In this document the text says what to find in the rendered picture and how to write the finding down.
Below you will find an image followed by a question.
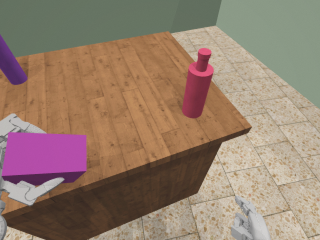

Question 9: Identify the left robot hand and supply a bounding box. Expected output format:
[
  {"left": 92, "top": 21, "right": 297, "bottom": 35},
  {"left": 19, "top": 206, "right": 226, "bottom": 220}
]
[{"left": 0, "top": 113, "right": 65, "bottom": 206}]

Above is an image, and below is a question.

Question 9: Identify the right robot hand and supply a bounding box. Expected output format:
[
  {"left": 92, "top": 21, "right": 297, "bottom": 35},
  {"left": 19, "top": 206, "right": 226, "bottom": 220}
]
[{"left": 231, "top": 195, "right": 271, "bottom": 240}]

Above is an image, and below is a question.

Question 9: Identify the table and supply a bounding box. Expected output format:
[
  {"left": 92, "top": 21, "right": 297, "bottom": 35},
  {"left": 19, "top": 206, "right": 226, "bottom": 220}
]
[{"left": 0, "top": 31, "right": 252, "bottom": 240}]

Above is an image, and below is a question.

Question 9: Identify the sponge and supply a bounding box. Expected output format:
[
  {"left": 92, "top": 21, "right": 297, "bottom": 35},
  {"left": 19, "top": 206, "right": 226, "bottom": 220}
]
[{"left": 1, "top": 132, "right": 87, "bottom": 186}]

